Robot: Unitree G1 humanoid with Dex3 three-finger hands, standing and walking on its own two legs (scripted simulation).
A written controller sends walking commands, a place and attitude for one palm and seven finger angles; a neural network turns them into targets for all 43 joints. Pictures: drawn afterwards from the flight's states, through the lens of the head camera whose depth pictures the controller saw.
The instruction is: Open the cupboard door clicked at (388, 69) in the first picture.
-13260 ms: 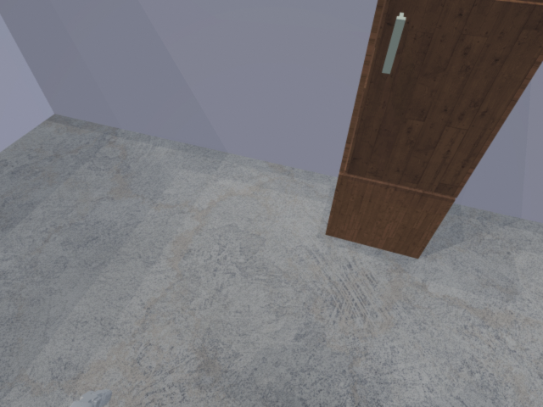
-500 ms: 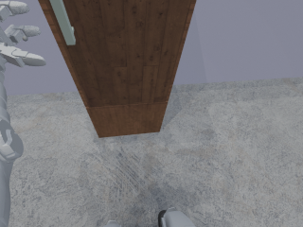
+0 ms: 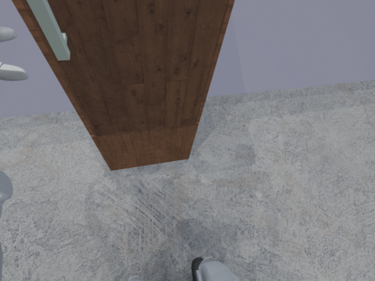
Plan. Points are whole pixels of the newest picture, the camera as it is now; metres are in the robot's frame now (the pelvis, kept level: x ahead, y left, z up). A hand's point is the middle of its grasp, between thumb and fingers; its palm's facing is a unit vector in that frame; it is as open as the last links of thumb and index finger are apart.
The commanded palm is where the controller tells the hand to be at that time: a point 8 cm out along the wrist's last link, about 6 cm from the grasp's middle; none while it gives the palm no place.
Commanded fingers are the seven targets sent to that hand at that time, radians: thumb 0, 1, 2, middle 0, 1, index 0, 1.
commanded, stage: move the hooked fingers beside the handle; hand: left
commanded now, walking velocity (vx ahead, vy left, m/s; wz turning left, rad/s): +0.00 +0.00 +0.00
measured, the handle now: (50, 18) +0.58 +0.18 +0.16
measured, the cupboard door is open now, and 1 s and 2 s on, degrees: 0 0 0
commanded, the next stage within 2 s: slide the fingers in behind the handle in 1.94 s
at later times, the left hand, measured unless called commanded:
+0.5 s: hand (6, 43) +0.52 +0.24 +0.17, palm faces +0.07 -1.00 -0.01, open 14.0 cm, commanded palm +0.50 +0.29 +0.15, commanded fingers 0.00 -0.50 0.30 -0.30 -1.20 -0.30 -1.20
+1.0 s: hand (3, 41) +0.54 +0.26 +0.15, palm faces +0.05 -1.00 -0.02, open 14.0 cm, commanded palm +0.51 +0.30 +0.15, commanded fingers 0.00 -0.50 0.30 -0.30 -1.20 -0.30 -1.20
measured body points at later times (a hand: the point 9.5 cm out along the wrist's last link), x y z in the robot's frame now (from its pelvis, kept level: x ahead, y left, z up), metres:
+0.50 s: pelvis -0.01 -0.01 +0.00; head +0.10 +0.01 +0.43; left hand +0.51 +0.29 +0.17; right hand +0.01 -0.28 -0.11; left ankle -0.06 +0.11 -0.71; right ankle +0.01 -0.15 -0.71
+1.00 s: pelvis -0.02 +0.00 -0.01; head +0.13 +0.02 +0.42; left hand +0.53 +0.31 +0.16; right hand -0.11 -0.26 -0.09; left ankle -0.06 +0.11 -0.71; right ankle +0.01 -0.15 -0.71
